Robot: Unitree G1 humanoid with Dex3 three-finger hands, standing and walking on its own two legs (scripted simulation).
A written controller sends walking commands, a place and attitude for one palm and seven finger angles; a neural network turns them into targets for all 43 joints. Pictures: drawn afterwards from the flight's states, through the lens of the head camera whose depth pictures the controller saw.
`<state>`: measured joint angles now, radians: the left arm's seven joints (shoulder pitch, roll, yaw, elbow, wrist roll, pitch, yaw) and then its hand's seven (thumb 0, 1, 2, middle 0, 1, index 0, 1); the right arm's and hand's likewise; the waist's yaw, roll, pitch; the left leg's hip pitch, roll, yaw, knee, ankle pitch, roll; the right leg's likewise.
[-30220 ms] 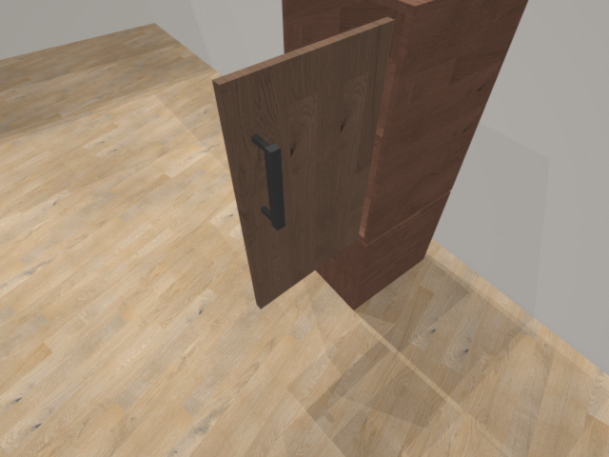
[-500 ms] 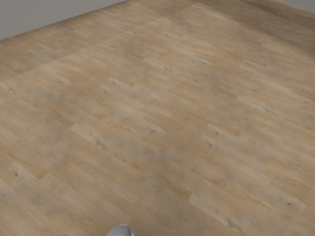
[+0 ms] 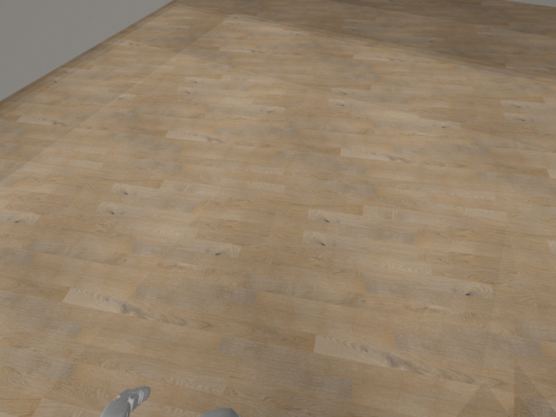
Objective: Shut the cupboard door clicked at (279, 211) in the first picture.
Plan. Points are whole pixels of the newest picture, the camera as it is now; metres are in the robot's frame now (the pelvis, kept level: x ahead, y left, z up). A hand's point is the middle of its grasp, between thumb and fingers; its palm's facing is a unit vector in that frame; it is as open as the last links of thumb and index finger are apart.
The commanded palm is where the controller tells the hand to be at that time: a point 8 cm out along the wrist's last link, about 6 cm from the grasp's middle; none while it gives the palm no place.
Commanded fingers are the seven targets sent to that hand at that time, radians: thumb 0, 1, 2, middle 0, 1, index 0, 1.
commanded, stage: turn to face it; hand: left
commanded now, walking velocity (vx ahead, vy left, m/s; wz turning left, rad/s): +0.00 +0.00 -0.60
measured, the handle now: out of the picture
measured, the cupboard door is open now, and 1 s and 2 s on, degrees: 51 51 51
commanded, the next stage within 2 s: take the last steps up to it in 1.84 s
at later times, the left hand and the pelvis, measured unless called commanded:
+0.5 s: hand (154, 406) +0.16 +0.23 -0.16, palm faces -0.24 -0.95 -0.19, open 7.4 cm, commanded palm none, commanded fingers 0.00 0.90 0.90 -0.20 -0.30 -0.20 -0.30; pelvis +0.03 +0.04 +0.01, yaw -17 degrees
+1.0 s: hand (220, 369) +0.22 +0.12 -0.14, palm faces -0.55 -0.80 -0.24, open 7.4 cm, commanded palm none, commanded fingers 0.00 0.90 0.90 -0.20 -0.30 -0.20 -0.30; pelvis +0.03 +0.01 +0.01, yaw -34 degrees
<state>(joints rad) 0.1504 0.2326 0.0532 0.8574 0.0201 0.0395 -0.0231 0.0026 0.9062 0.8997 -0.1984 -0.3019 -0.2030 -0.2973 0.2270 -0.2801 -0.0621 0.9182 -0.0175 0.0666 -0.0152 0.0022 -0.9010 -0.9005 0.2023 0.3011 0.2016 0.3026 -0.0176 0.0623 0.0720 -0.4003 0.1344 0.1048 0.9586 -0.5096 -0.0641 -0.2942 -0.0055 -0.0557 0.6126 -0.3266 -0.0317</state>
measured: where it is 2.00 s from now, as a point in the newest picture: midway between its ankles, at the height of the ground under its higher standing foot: outside the picture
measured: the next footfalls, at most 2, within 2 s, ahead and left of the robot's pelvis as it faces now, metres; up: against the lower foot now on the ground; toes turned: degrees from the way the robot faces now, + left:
left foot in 0.34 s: +0.09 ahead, +0.14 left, +0.00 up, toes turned -9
right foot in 0.74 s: +0.00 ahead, -0.11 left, +0.00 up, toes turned -31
